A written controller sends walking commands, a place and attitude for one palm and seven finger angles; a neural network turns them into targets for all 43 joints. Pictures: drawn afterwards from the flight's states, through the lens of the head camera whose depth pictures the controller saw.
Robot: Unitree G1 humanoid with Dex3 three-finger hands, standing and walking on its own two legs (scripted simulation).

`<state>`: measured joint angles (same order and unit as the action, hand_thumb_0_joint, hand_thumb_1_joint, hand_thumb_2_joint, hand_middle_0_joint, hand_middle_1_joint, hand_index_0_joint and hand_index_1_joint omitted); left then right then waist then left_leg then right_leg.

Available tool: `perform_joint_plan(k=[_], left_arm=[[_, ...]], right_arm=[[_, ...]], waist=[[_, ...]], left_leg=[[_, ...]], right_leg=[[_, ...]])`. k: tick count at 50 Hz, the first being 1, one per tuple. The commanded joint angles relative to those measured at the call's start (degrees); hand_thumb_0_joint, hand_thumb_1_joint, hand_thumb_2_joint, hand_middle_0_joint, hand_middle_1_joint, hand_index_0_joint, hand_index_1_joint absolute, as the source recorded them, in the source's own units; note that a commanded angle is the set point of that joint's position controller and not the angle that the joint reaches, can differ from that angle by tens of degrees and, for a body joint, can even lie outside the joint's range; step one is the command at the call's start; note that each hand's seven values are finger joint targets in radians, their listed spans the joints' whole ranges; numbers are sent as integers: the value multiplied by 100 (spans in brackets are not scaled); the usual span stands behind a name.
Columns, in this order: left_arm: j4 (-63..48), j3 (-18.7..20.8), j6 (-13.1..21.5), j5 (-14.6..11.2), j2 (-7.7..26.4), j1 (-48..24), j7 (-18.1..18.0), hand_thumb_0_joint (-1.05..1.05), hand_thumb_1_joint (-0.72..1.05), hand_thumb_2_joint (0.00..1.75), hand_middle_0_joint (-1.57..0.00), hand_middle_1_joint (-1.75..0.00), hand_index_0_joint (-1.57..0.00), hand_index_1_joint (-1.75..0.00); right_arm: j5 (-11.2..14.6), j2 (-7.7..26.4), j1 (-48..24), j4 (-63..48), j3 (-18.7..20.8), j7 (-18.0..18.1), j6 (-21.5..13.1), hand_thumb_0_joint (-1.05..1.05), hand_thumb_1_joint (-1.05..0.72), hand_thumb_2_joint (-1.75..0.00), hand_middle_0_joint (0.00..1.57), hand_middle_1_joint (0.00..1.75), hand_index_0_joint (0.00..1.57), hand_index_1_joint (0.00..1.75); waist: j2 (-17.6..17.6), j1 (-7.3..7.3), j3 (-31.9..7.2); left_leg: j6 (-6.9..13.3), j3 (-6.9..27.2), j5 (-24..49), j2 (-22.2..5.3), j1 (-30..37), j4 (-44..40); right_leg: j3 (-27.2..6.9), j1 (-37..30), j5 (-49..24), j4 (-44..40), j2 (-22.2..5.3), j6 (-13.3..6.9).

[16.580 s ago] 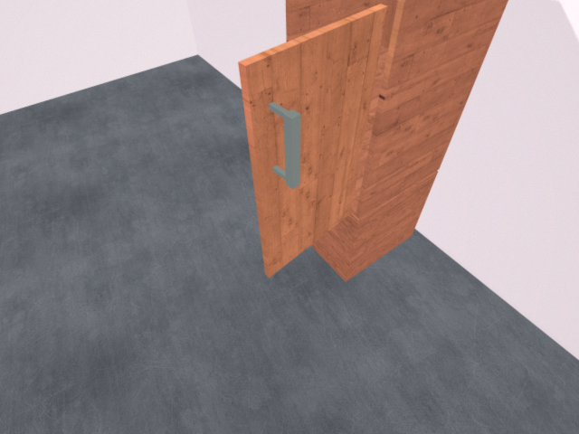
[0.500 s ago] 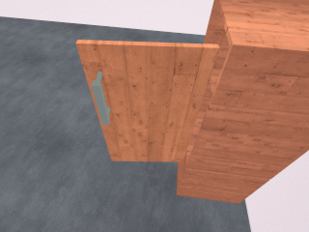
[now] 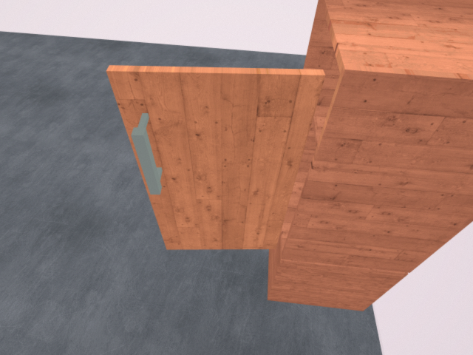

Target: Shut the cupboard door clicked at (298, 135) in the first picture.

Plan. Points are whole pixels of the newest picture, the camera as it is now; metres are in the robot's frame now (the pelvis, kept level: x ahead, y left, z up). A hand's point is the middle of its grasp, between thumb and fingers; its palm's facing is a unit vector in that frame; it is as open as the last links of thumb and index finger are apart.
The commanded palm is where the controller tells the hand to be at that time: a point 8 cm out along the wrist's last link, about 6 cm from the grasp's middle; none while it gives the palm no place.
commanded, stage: look again from close up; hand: left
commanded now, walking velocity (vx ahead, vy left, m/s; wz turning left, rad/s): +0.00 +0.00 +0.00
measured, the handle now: (150, 156) +0.43 +0.19 +0.09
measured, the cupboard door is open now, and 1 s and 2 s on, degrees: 97 97 97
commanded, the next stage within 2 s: raise the hand and make a fist in 0.06 s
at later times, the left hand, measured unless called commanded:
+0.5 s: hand (144, 326) +0.17 +0.16 -0.02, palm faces +0.05 -1.00 -0.03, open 6.5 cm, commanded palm +0.12 +0.22 -0.04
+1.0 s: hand (134, 306) +0.19 +0.17 +0.01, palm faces +0.09 -1.00 -0.05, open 4.1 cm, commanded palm +0.15 +0.22 +0.02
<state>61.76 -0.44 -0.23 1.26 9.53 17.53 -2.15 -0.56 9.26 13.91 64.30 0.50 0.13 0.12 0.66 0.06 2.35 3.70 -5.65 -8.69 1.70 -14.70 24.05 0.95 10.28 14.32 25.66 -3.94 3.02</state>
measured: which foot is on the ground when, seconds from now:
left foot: down 0.00-1.00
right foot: down 0.00-1.00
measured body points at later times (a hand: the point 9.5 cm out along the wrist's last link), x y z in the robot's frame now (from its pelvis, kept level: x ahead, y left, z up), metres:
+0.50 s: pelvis -0.02 -0.04 -0.07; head +0.00 -0.03 +0.38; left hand +0.16 +0.21 -0.02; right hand +0.20 -0.29 -0.11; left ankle +0.05 +0.08 -0.74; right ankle +0.00 -0.15 -0.74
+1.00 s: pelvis +0.01 -0.05 -0.06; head +0.04 -0.06 +0.39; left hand +0.18 +0.22 +0.02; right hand +0.17 -0.27 -0.15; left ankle +0.05 +0.08 -0.74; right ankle +0.00 -0.15 -0.74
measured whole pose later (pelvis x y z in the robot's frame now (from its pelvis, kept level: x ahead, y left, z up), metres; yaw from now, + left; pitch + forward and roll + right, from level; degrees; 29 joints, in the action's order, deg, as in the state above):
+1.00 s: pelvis +0.01 -0.05 -0.06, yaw +2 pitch +10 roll -1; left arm -6.6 13.7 16.2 -20.7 14.4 28.5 17.9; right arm 2.5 11.8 16.8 32.7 -0.3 4.2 -12.8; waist -2.9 -1.3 -7.0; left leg 0.0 -0.4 -23.1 -2.3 -43.4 56.5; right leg 4.5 36.6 29.5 56.2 0.0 -1.2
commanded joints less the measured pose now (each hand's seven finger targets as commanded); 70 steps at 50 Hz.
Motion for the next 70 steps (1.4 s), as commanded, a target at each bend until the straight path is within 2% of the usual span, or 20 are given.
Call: perform_joint_plan(k=[1,7,8,9,10,11,12,13,15,17,20,22,26,33,38,41,46,54,60,70], left_arm=[[-117,101,67,12,559,471,-50,0,90,90,-20,-30,-20,-30],[-92,110,76,10,531,438,-52,0,90,90,-20,-30,-20,-30],[1,46,150,70,597,508,-227,0,90,90,-20,-30,-20,-30],[-9489,2339,1630,-580,3905,-4523,-232,0,90,90,-20,-30,-20,-30],[-8239,321,1334,-789,1290,-632,-250,0,90,90,-22,-32,-22,-32],[-7555,-76,575,-968,218,871,-396,0,90,90,-24,-34,-24,-34],[-6594,-221,383,-945,-21,699,-447,0,90,90,-25,-36,-25,-36],[-6703,81,708,-1018,128,233,-410,0,90,90,-27,-38,-27,-38],[-5487,843,1458,-1129,397,1198,-101,0,90,90,-31,-42,-31,-42],[-4943,1010,2505,-1391,137,2133,615,0,90,90,-35,-46,-35,-46],[-5251,1381,3889,-1758,562,2058,1884,0,90,90,-40,-52,-40,-52],[-5647,1595,3684,-1898,886,2075,2256,0,90,90,-44,-56,-44,-56],[-7395,1861,2952,-2256,1324,1016,2126,0,90,90,-51,-64,-51,-64],[-8390,1300,3278,-2033,1188,144,2062,0,90,90,-64,-78,-64,-78],[-7745,1682,2238,-2197,1356,920,2484,0,90,90,-73,-88,-73,-88],[-7622,2175,1735,-2295,1532,1233,2279,0,90,90,-79,-94,-79,-94],[-7854,2139,1949,-2336,1342,1166,1928,0,90,90,-88,-104,-88,-104],[-8271,1581,2198,-2193,1216,840,1864,0,90,90,-102,-120,-102,-120],[-8703,1534,1988,-2034,1267,590,1499,0,90,90,-113,-132,-113,-132],[-8657,1399,1158,-1916,1254,-70,1398,0,90,90,-130,-150,-130,-150]], right_arm=[[23,651,215,-207,128,54,-58,0,-90,-90,20,30,20,30],[23,617,256,-163,128,61,-71,0,-90,-90,20,30,20,30],[23,802,57,-588,85,48,-131,0,-90,-90,20,30,20,30],[43,1978,368,-2480,330,560,-1122,0,-90,-90,20,30,20,30],[320,1139,39,-2548,23,582,-1628,0,-90,-90,20,30,20,30],[299,1092,-175,-2396,-38,492,-1944,0,-90,-90,20,30,20,30],[394,1006,-186,-2152,-49,391,-2076,0,-90,-90,20,30,20,30],[308,1161,-224,-2454,114,310,-2151,0,-90,-90,20,30,20,30],[158,1209,-361,-2728,292,186,-2170,0,-90,-90,20,30,20,30],[113,1088,-558,-3098,408,-1,-2143,0,-90,-90,20,30,20,30],[113,1175,-817,-3614,556,-151,-2035,0,-90,-90,20,30,20,30],[239,1232,-962,-4114,550,-133,-1931,0,-90,-90,20,30,20,30],[365,1165,-862,-4566,469,191,-1800,0,-90,-90,20,30,20,30],[290,1082,-314,-4033,321,475,-1920,0,-90,-90,20,30,20,30],[403,1053,-418,-4130,303,534,-1781,0,-90,-90,20,30,20,30],[390,943,-558,-4208,279,540,-1639,0,-90,-90,20,30,20,30],[316,942,-478,-4216,245,493,-1612,0,-90,-90,20,30,20,30],[376,1106,-304,-4220,216,457,-1799,0,-90,-90,20,30,20,30],[394,1123,-326,-4251,140,437,-1786,0,-90,-90,20,30,20,30],[403,1149,-373,-4299,-32,406,-1675,0,-90,-90,20,30,20,30]], waist=[[-58,-9,156],[-3,-1,172],[190,-25,195],[20,946,-2095],[-1727,32,-3303],[-1844,-17,-2439],[-840,266,-666],[-538,396,112],[654,159,249],[1093,-274,-236],[687,-404,-862],[-101,-548,-1216],[-289,-297,-1599],[-491,263,-1655],[-197,-71,-1950],[130,-308,-1982],[329,-310,-1810],[-184,-169,-1681],[-601,-180,-1599],[-515,-103,-1182]], left_leg=[[-234,943,-822,-757,231,-794],[-241,909,-659,-746,278,-756],[-320,757,-11,-829,-55,164],[-128,746,616,-417,1873,41],[-406,798,1036,-582,2433,-102],[-721,1151,495,-666,1704,-327],[-566,1169,-775,-523,408,-369],[-458,1208,-1614,-370,-237,-110],[-444,1078,-1799,-195,-1265,688],[-519,762,-1391,-88,-1888,1527],[-500,589,-1407,-62,-2716,2586],[-400,513,-1645,-12,-2813,2701],[-263,599,-2072,-55,-2889,3033],[-137,780,-902,-267,-2619,3693],[-155,770,-571,-226,-2483,3358],[-184,808,-393,-188,-2386,3123],[-238,817,-298,-191,-2166,2754],[-195,788,-630,-196,-1660,2319],[-217,885,-791,-261,-1183,1845],[-236,961,-1000,-305,-783,1295]], right_leg=[[-199,441,82,-483,-235,-328],[-203,454,-6,-492,-263,-327],[-198,315,-138,-420,-240,-388],[266,519,-1069,157,376,-428],[525,659,-245,501,536,-490],[553,748,311,915,562,-467],[552,1371,516,899,485,-415],[584,1592,567,543,441,-410],[660,2273,1236,748,462,-417],[641,2629,1468,1407,480,-464],[287,3179,1600,2332,404,-539],[-17,3110,1793,2423,354,-556],[-610,3209,2634,2049,335,-421],[-510,3358,598,2404,435,-319],[-602,2549,5,2090,305,-155],[-610,2080,-390,1979,241,-41],[-275,2024,-566,2031,306,-138],[-4,2261,384,1853,438,-356],[273,2140,434,1779,529,-428],[349,1774,392,1291,555,-417]])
